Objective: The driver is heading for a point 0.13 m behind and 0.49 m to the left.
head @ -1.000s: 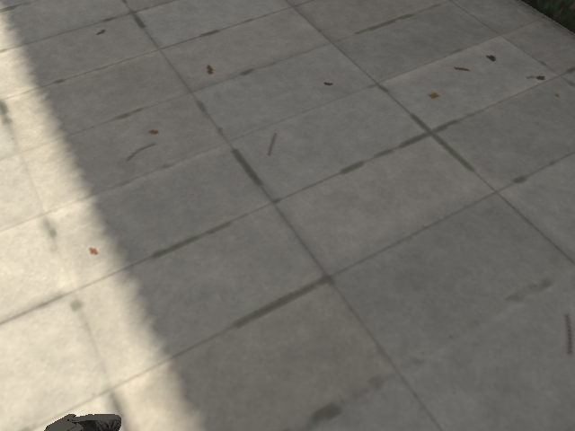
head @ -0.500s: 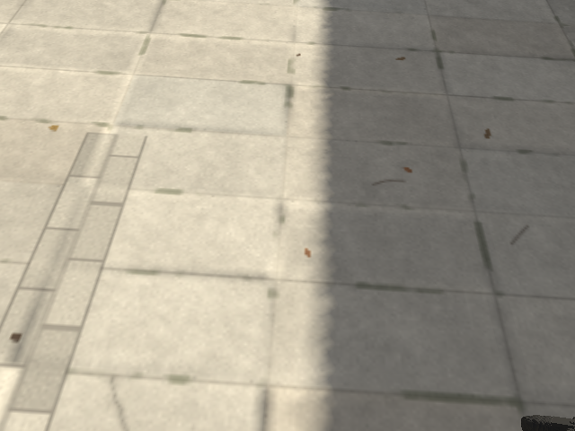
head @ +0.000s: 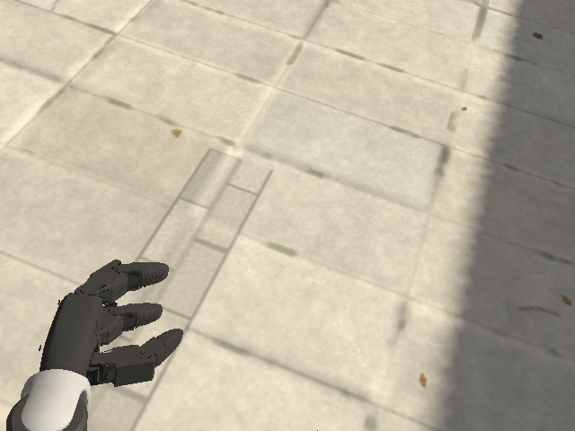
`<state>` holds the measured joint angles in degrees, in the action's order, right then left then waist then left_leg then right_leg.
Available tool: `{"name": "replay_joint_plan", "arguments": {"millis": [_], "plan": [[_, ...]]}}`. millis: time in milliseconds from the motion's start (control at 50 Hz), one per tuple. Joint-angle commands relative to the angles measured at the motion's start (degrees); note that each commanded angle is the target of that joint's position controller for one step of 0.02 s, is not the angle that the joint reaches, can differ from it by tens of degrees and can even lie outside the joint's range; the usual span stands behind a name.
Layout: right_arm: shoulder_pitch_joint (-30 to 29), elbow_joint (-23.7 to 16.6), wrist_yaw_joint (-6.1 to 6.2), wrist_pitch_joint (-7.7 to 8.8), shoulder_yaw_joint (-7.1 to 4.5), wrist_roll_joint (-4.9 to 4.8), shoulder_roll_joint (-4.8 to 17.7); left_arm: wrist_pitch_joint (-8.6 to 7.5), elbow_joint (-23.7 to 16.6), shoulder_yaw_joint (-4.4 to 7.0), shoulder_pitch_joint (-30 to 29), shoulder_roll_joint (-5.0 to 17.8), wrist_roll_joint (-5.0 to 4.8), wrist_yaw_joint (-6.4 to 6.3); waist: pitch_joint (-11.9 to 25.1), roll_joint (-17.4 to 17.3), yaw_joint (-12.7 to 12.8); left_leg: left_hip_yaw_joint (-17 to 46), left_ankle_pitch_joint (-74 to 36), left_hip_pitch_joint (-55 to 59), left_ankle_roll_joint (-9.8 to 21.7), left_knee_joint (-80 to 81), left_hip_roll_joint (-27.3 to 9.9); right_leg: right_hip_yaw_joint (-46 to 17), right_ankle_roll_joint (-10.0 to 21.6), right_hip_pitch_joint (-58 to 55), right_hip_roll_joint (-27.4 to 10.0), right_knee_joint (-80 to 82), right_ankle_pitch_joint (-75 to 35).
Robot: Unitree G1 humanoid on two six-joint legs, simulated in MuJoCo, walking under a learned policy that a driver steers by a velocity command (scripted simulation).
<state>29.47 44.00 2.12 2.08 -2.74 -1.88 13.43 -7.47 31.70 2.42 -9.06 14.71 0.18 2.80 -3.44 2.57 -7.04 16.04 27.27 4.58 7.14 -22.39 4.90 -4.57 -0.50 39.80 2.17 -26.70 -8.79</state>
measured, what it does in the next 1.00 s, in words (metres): walks ahead, turning left: right foot, then left foot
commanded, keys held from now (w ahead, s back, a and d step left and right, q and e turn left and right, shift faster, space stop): q+shift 0.36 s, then w+q+shift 0.64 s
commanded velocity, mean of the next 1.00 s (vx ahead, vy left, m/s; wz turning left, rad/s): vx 0.55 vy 0.00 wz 1.00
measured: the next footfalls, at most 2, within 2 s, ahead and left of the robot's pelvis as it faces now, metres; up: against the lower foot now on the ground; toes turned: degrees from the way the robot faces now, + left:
right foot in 0.06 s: +0.31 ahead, -0.11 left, +0.00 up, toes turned +10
left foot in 0.56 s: +0.22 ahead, +0.14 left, +0.00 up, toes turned +39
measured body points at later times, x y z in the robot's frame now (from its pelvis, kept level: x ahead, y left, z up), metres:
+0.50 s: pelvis +0.23 +0.01 +0.01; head +0.24 +0.07 +0.46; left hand +0.19 +0.34 -0.11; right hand +0.53 -0.15 -0.04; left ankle +0.21 +0.13 -0.70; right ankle +0.27 -0.12 -0.72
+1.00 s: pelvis +0.49 +0.24 -0.02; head +0.50 +0.28 +0.43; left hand +0.42 +0.58 -0.08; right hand +0.75 +0.08 -0.13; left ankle +0.23 +0.13 -0.67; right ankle +0.67 +0.24 -0.73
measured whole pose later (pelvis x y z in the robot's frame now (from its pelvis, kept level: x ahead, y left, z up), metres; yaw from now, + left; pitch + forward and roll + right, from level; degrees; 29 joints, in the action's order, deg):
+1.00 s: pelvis +0.49 +0.24 -0.02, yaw +59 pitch +3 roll -3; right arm 25.5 41.3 1.9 1.6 -4.1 -2.2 18.6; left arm -6.9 36.4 2.9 -1.2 16.9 -0.7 2.3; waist -2.4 -2.0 -4.5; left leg 15.4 32.4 -5.0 2.8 -55.2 0.8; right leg 0.0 -1.9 31.2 1.1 -38.5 10.4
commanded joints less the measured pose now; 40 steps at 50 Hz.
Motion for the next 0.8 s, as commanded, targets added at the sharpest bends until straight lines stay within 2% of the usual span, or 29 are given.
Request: {"name": "replay_joint_plan", "arguments": {"millis": [20,40,60,80,100,120,140,160,180,220,240,260,300,360,440,500,520,540,560,580,600,620,640,660,680,700,720,760,800], "plan": [[-3.77,-3.09,1.51,-0.48,-3.98,-0.10,11.22,-0.74,-4.86,3.90,-0.34,8.53,-0.73,-1.02,4.56,-11.78,6.26,7.58,-54.15,-11.96,-4.00,-7.84,-5.13,3.48,1.36,-24.00,4.82,2.14,-0.12],[-7.90,-4.64,1.45,-0.44,-4.34,-0.13,12.15,-0.63,-3.25,4.59,8.38,9.72,-0.55,-1.95,9.28,-12.82,11.64,7.65,-56.26,-13.60,-5.75,-18.04,-3.64,2.79,2.00,-34.03,2.55,3.23,-5.13],[-10.70,-6.87,0.87,-0.23,-3.53,0.66,9.49,-0.06,-0.81,4.57,21.73,11.18,0.25,-2.65,20.36,-11.67,16.64,6.20,-43.76,-19.02,-7.72,-34.21,-1.58,-3.22,5.00,-52.31,-6.41,-2.01,-10.00],[1.45,-7.39,0.02,-0.73,-0.99,2.79,-0.71,0.50,0.45,3.54,26.04,12.81,3.00,-2.60,31.43,10.91,9.13,1.71,21.10,-35.93,-10.14,-58.32,6.04,-20.58,12.02,-73.37,-26.85,-11.79,-45.42],[9.63,-6.84,-0.73,-1.34,-1.75,0.09,8.75,1.17,0.73,3.40,25.47,10.75,2.54,-1.57,42.66,19.05,7.54,2.55,15.86,-39.83,-11.09,-71.80,1.60,-38.37,20.24,-76.41,-34.56,-6.12,-27.48],[1.73,-7.38,-0.97,-2.13,-3.04,-0.65,13.48,2.25,-2.60,2.84,17.93,6.87,2.07,-2.31,36.73,12.18,8.34,-1.15,7.87,-41.04,-11.97,-70.30,-3.44,-30.77,19.61,-67.43,-29.04,-0.48,-10.36],[-5.84,-9.05,-0.76,-3.02,-3.52,-0.32,15.02,3.28,-2.20,1.59,14.27,2.79,1.50,-2.90,26.11,3.91,8.87,-5.88,2.98,-42.58,-12.58,-65.48,-5.34,-19.32,16.60,-56.55,-23.74,1.37,-8.16],[-7.77,-9.27,-0.34,-3.73,-3.82,-0.15,14.58,3.97,-1.37,1.13,12.68,2.46,1.04,-3.36,18.85,-0.40,7.37,-7.92,1.72,-41.71,-13.32,-64.42,-6.67,-13.63,15.00,-47.08,-20.75,2.90,-9.94],[-8.06,-10.07,-0.27,-4.30,-3.93,-0.31,13.46,4.15,0.05,1.46,11.29,3.84,0.96,-3.59,12.92,-0.53,5.45,-8.73,1.36,-39.79,-13.27,-61.47,-8.38,-9.16,14.65,-38.19,-19.08,4.84,-10.88],[-9.33,-11.76,0.12,-4.70,-2.76,-0.27,8.48,3.71,2.70,2.37,10.12,5.77,1.15,-3.71,7.37,1.78,4.28,-11.08,1.25,-36.57,-12.47,-52.22,-10.60,-2.16,14.01,-27.40,-17.94,9.78,-10.30],[-10.98,-12.61,0.34,-4.59,-2.20,0.09,6.84,3.41,3.90,2.73,9.95,6.61,1.13,-3.65,6.73,2.32,4.54,-11.84,0.74,-36.84,-12.33,-48.28,-11.48,-0.51,14.59,-26.40,-18.89,11.23,-12.88],[-12.02,-13.05,0.31,-4.51,-2.13,0.51,6.85,3.28,4.92,3.22,10.52,7.99,1.20,-3.67,8.02,2.31,4.96,-12.11,-1.93,-36.90,-12.02,-45.49,-12.36,0.16,15.46,-27.75,-20.30,11.95,-13.71],[-12.95,-13.02,-0.31,-4.65,-2.51,0.51,8.39,3.75,5.91,3.80,9.68,9.78,0.86,-3.91,10.58,1.48,4.86,-12.26,-9.51,-35.01,-10.92,-40.16,-13.39,2.73,15.62,-29.66,-21.84,12.90,-9.79],[-15.70,-13.19,-1.52,-5.50,-3.01,0.30,10.07,4.95,6.13,3.95,6.55,10.95,-0.02,-3.72,8.92,1.82,4.66,-14.74,-17.37,-29.11,-8.77,-30.88,-12.56,9.95,12.86,-27.11,-19.78,13.91,3.12],[-20.04,-14.12,-3.20,-5.87,-4.00,-0.22,13.44,4.94,7.96,5.47,10.65,15.38,-2.18,-2.34,6.24,3.81,6.08,-18.45,-11.16,-29.09,-5.42,-24.60,-12.16,8.57,10.50,-31.41,-22.45,18.01,33.38],[-22.02,-13.62,-3.93,-5.45,-3.93,-0.13,13.06,5.44,9.66,5.74,13.79,16.18,-2.59,-1.87,2.43,1.86,6.47,-21.10,-3.30,-31.97,-2.95,-20.82,-12.43,7.98,9.38,-38.19,-25.50,17.97,41.10],[-20.32,-12.55,-4.02,-5.31,-3.92,-0.38,12.46,5.78,9.91,5.64,13.35,15.97,-2.61,-1.70,1.90,1.11,5.31,-22.86,-2.94,-29.09,-1.88,-17.64,-11.73,10.00,8.48,-38.10,-24.68,16.09,41.90],[-15.36,-10.10,-3.89,-5.05,-4.21,-0.64,12.20,6.12,9.73,5.36,11.19,15.06,-2.54,-1.62,2.20,-0.32,2.58,-25.60,-4.80,-20.92,-0.42,-12.38,-9.48,14.32,6.93,-34.50,-21.68,10.75,40.11],[-5.38,-5.66,-3.42,-4.64,-5.80,-0.93,14.70,6.17,9.39,4.44,9.79,11.90,-1.90,-1.56,3.60,-5.90,-1.23,-24.67,-4.96,-8.54,2.08,-7.47,-5.98,20.19,4.82,-28.11,-15.47,-5.40,31.85],[4.75,-2.83,-3.01,-3.87,-7.68,-1.37,20.86,5.63,7.00,2.84,6.48,7.65,-0.46,-1.58,0.94,-20.01,-3.98,-3.46,-9.03,4.29,8.36,-3.75,-13.66,21.46,1.33,-6.29,-9.34,-33.10,38.14],[1.38,-6.15,-3.92,-0.79,-7.24,-0.30,24.42,3.56,1.46,1.96,2.80,6.19,-1.02,-1.48,1.59,-25.94,-0.09,29.19,5.12,10.08,18.06,7.97,-20.99,8.16,-0.51,17.85,1.09,-45.28,45.17],[-1.91,-8.04,-4.59,1.56,-5.81,-0.26,18.83,1.29,1.04,2.62,0.77,10.96,-2.54,-0.61,1.26,-15.28,-0.23,29.77,3.94,11.45,17.78,11.25,-24.92,1.64,0.81,22.63,-2.03,-47.72,41.59],[-2.36,-8.26,-4.45,2.57,-4.84,-0.38,16.36,-0.22,1.21,2.67,1.24,11.45,-2.75,0.15,1.45,-12.31,1.38,25.52,0.24,10.10,16.10,10.34,-24.40,0.39,2.06,20.67,-3.52,-44.54,37.28],[-3.51,-8.41,-4.20,2.58,-4.20,-0.51,14.88,-0.69,2.97,2.58,3.25,11.04,-1.71,0.46,1.25,-7.25,3.10,19.66,-1.62,7.37,14.05,9.00,-22.10,-0.01,1.83,16.95,-5.12,-40.26,33.54],[-5.51,-8.56,-3.54,2.27,-3.55,-0.46,13.69,-0.94,3.73,2.75,3.51,11.28,-0.58,0.71,0.11,-6.02,4.29,15.20,-5.58,3.69,12.39,8.89,-20.05,-0.01,1.00,13.28,-5.63,-34.31,29.57],[-6.48,-9.08,-2.57,2.00,-2.96,-0.04,12.67,-0.80,4.16,2.85,3.22,11.16,-0.23,1.02,0.03,-6.01,4.88,12.43,-7.33,1.17,11.29,9.39,-18.09,-0.06,0.09,9.69,-5.32,-30.19,26.04],[-6.83,-9.29,-1.72,1.75,-2.90,0.08,12.75,-0.60,3.91,2.75,2.31,10.60,-0.17,1.16,-0.20,-5.20,4.99,10.77,-9.07,-0.69,10.83,10.20,-16.90,0.57,-1.01,7.54,-4.25,-25.64,22.90],[-7.64,-9.38,-0.27,1.16,-3.04,0.21,13.65,-0.18,2.68,1.84,-1.25,7.89,-0.23,1.37,-1.59,-4.16,4.58,6.21,-11.38,-7.63,9.43,10.70,-13.87,2.54,-2.83,1.84,-1.76,-15.50,16.30],[-6.43,-8.42,0.52,0.79,-3.57,0.15,15.01,-0.10,0.72,0.85,-4.65,5.30,-0.57,1.73,-2.74,-6.64,3.05,3.70,-11.95,-15.20,7.54,11.40,-12.25,4.61,-3.43,-5.58,0.16,-8.59,11.04]]}}
Over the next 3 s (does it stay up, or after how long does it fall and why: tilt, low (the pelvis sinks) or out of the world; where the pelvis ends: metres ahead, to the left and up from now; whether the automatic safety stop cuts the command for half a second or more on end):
stays up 0.59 1.27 0.01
